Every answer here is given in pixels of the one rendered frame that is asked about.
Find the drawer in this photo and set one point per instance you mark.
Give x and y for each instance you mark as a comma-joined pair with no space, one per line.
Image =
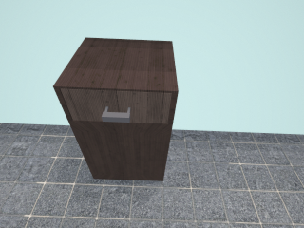
145,107

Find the handle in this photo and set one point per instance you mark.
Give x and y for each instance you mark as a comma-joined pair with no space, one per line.
116,117

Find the cabinet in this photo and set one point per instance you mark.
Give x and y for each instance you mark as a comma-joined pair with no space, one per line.
117,150

